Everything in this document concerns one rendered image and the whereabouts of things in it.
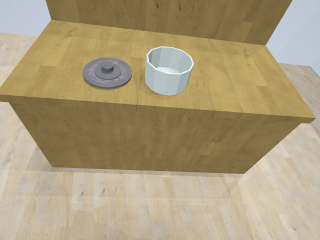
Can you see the table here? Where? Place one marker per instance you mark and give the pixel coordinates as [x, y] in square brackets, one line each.
[237, 106]

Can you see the knob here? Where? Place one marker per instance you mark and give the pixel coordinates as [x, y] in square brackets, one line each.
[107, 66]

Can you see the pot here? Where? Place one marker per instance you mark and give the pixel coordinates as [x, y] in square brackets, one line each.
[168, 70]

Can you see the lid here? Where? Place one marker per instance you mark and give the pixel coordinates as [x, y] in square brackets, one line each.
[95, 76]

